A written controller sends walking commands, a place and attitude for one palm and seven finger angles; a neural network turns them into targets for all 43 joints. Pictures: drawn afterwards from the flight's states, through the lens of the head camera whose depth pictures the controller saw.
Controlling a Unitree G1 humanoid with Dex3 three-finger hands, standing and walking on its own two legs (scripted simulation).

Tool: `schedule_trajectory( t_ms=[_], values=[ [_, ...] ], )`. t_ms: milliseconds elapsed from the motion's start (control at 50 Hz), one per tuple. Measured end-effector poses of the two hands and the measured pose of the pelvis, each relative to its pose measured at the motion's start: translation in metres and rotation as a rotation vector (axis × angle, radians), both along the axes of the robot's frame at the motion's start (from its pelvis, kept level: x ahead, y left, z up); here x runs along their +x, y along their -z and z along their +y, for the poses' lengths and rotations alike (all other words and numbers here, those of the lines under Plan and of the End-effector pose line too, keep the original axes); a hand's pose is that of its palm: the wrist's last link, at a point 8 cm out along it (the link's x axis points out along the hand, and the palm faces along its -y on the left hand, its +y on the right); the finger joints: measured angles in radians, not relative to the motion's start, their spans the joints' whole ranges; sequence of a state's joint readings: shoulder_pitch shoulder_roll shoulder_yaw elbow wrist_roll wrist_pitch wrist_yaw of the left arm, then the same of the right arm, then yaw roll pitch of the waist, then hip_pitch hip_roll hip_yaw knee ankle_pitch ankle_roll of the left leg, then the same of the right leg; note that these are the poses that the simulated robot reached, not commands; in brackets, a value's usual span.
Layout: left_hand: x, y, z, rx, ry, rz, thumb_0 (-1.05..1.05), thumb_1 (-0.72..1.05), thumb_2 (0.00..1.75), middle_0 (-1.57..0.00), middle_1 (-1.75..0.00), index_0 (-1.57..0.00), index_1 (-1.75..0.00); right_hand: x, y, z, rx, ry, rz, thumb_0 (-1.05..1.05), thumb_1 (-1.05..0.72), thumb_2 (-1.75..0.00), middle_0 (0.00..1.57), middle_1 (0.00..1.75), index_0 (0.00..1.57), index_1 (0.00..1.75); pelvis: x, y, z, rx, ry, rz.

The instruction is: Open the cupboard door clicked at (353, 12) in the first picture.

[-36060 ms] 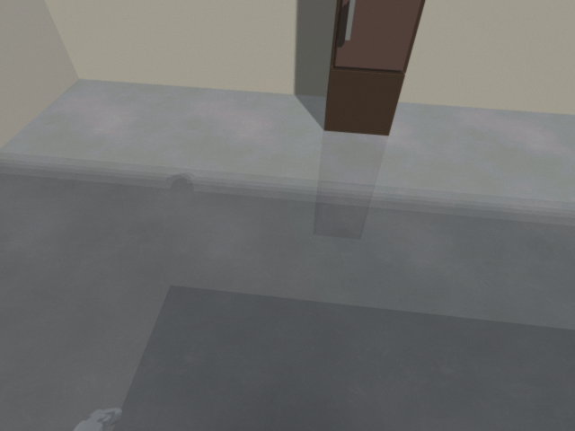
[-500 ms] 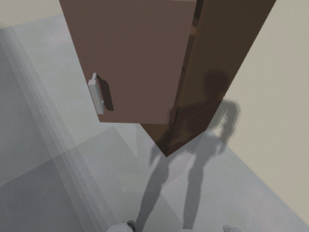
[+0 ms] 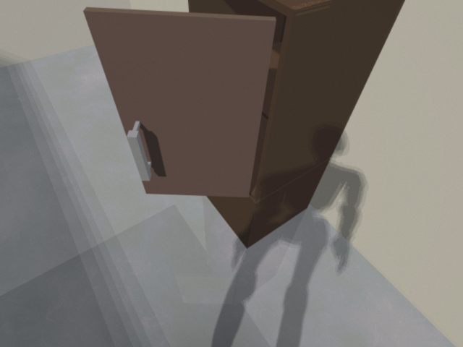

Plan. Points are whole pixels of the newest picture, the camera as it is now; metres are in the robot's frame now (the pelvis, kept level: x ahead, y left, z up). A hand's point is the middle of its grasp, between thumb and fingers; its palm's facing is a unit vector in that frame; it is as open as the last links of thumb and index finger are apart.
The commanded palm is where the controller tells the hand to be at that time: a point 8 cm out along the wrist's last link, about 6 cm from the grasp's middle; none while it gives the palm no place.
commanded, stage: come to a stop and stand still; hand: left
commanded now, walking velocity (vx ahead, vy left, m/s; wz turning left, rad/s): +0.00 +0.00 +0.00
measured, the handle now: (141, 152) +0.59 +0.29 -0.10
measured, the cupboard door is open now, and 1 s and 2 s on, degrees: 54 54 54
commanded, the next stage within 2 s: look again from close up in 0.14 s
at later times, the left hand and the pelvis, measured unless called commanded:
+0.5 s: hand out of the picture +0.03 +0.22 -0.17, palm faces +0.03 -0.96 -0.28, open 7.4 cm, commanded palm none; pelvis -0.03 +0.01 +0.00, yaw +0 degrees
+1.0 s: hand out of the picture -0.11 +0.20 -0.17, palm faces +0.02 -0.98 -0.19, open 7.4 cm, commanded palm none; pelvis -0.08 +0.02 +0.00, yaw +0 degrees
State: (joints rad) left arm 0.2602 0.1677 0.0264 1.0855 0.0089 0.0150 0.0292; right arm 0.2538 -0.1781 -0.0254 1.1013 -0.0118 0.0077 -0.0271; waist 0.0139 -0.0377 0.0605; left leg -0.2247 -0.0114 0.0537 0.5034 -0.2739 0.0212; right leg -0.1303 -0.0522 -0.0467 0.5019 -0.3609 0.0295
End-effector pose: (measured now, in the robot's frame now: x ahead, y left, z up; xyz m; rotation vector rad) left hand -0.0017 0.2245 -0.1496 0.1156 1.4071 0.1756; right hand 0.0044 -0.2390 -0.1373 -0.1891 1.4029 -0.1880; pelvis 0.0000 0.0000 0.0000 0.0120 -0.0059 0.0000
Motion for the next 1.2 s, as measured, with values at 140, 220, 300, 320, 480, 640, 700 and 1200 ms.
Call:
schedule_trajectory(
  t_ms=[140,220,300,320,480,640,700,1200],
  values=[
    [0.007,-0.003,0.008,0.0,0.015,-0.01,0.01,0.91,0.9,-0.2,-0.3,-0.2,-0.3,0.024,-0.002,0.017,0.015,-0.018,-0.066,0.01,-0.92,-0.89,0.2,0.3,0.21,0.3,-0.002,-0.004,0.006,-0.007,0.003,0.0],
    [0.012,-0.004,0.009,-0.004,0.028,-0.025,0.01,0.91,0.9,-0.2,-0.3,-0.2,-0.3,0.03,-0.005,0.019,0.018,-0.02,-0.093,0.01,-0.92,-0.89,0.2,0.3,0.21,0.3,-0.001,-0.005,0.009,-0.007,0.005,0.0],
    [0.019,-0.006,0.015,0.008,0.066,-0.067,0.01,0.91,0.9,-0.2,-0.3,-0.2,-0.3,0.035,-0.007,0.016,0.015,-0.043,-0.139,0.0,-0.92,-0.89,0.2,0.3,0.21,0.3,-0.004,-0.003,0.011,-0.006,0.0,0.006],
    [0.021,-0.007,0.019,0.021,0.067,-0.085,0.01,0.91,0.9,-0.2,-0.3,-0.2,-0.3,0.037,-0.007,0.013,0.006,-0.046,-0.16,0.0,-0.92,-0.89,0.2,0.3,0.21,0.3,-0.006,-0.002,0.011,-0.007,-0.003,0.007],
    [0.025,-0.018,0.045,0.108,0.076,-0.195,0.01,0.91,0.9,-0.2,-0.3,-0.2,-0.3,0.041,-0.01,-0.004,-0.037,-0.051,-0.262,0.0,-0.91,-0.89,0.2,0.3,0.21,0.3,-0.025,0.005,0.012,-0.018,-0.003,-0.024],
    [0.004,-0.02,0.045,0.09,0.093,-0.228,0.01,0.91,0.9,-0.2,-0.3,-0.2,-0.3,0.019,-0.014,-0.001,-0.023,-0.067,-0.288,0.0,-0.9,-0.89,0.2,0.3,0.2,0.3,-0.052,0.003,0.014,-0.025,0.0,-0.057],
    [-0.012,-0.019,0.042,0.077,0.096,-0.209,0.01,0.91,0.9,-0.2,-0.3,-0.2,-0.3,0.003,-0.014,0.003,-0.012,-0.064,-0.268,0.0,-0.9,-0.89,0.2,0.3,0.2,0.3,-0.061,0.001,0.015,-0.026,0.0,-0.056],
    [-0.127,0.015,0.035,-0.062,-0.006,0.083,0.01,0.91,0.9,-0.2,-0.3,-0.2,-0.3,-0.141,0.001,0.061,0.001,0.093,0.02,0.0,-0.91,-0.89,0.2,0.3,0.2,0.3,-0.08,0.008,0.051,-0.053,0.003,-0.038]
  ],
)
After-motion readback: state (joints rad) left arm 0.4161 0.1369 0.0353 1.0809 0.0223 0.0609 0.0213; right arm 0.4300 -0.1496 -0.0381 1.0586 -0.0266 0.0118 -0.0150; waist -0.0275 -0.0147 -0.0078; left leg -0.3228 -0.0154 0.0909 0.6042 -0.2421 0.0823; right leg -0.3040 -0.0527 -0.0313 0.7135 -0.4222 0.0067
